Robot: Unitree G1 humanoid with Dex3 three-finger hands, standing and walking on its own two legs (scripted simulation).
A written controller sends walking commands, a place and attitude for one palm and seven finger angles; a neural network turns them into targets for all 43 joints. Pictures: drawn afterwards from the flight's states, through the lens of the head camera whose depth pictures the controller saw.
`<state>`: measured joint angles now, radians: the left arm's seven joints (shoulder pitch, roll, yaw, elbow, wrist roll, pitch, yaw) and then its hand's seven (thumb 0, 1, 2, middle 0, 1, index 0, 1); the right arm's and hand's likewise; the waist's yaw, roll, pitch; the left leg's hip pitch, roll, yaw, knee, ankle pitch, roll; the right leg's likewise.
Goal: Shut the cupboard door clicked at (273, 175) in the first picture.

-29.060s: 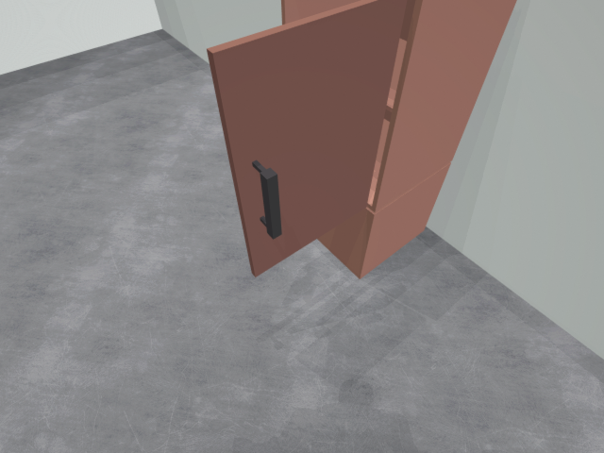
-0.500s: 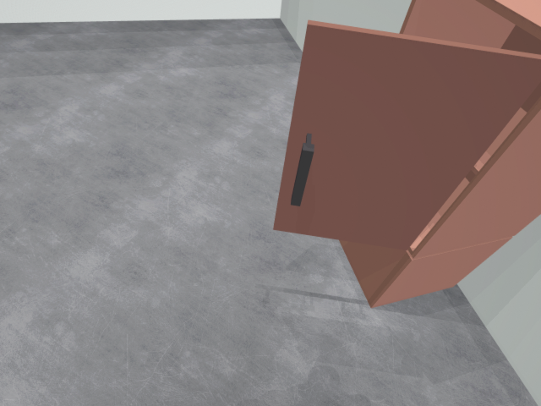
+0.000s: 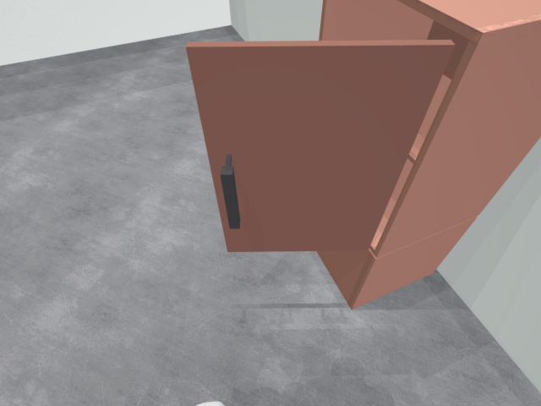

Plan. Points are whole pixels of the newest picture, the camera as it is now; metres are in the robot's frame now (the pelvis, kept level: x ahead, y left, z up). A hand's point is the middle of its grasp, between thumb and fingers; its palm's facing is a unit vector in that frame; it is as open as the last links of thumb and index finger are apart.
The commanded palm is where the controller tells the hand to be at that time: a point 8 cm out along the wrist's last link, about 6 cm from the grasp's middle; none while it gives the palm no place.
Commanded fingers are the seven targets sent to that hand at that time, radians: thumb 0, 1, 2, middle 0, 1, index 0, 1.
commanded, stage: take the last steps up to it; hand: left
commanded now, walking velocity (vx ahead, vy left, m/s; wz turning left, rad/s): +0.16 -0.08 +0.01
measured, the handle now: (231, 193) +0.54 +0.10 -0.06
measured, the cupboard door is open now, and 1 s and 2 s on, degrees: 67 67 67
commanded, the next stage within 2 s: come to a stop and stand still in 0.06 s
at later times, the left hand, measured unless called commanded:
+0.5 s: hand out of the picture +0.10 +0.15 -0.18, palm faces +0.06 -0.97 -0.23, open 7.4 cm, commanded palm none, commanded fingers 0.00 0.90 0.90 -0.20 -0.30 -0.20 -0.30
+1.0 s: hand out of the picture +0.09 +0.18 -0.18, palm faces +0.00 -0.97 -0.24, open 7.4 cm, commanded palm none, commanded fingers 0.00 0.90 0.90 -0.20 -0.30 -0.20 -0.30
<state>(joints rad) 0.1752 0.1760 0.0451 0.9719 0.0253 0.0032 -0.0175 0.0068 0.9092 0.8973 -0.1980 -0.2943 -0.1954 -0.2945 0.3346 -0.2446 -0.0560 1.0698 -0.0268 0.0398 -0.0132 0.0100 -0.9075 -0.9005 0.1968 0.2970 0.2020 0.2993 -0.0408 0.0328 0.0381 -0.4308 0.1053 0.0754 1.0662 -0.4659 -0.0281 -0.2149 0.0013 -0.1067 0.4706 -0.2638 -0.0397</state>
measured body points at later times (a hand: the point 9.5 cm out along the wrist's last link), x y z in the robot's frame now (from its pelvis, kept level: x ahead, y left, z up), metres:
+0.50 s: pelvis +0.08 -0.04 +0.00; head +0.12 -0.04 +0.44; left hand +0.10 +0.20 -0.16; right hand +0.17 -0.27 -0.16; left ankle +0.09 +0.07 -0.74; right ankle +0.07 -0.16 -0.74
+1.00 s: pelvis +0.04 -0.01 -0.01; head +0.05 -0.01 +0.44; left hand +0.09 +0.24 -0.16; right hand +0.11 -0.25 -0.15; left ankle +0.04 +0.07 -0.74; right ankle +0.07 -0.16 -0.74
